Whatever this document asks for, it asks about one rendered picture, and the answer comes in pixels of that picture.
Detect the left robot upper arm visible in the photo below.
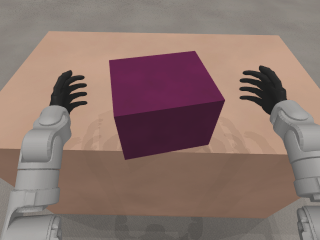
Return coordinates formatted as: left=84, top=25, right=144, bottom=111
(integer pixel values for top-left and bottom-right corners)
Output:
left=4, top=214, right=62, bottom=240

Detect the robot right forearm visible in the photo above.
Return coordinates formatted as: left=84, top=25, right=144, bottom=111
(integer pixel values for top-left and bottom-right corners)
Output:
left=269, top=100, right=320, bottom=202

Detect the robot left forearm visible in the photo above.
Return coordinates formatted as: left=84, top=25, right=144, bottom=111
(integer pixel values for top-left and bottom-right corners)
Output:
left=0, top=105, right=72, bottom=240

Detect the pedestal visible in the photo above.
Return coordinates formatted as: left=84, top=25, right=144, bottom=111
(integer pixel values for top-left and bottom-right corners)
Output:
left=0, top=31, right=320, bottom=219

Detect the left robot hand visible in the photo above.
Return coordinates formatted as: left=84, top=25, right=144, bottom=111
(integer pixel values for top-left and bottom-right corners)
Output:
left=49, top=70, right=88, bottom=115

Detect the right robot upper arm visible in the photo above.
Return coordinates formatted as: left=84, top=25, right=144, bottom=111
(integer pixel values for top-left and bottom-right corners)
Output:
left=296, top=205, right=320, bottom=240

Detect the carton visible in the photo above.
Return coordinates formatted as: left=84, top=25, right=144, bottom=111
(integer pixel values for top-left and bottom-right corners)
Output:
left=109, top=51, right=225, bottom=160

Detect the right robot hand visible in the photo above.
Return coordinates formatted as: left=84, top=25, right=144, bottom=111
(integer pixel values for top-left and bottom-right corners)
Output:
left=239, top=65, right=287, bottom=115

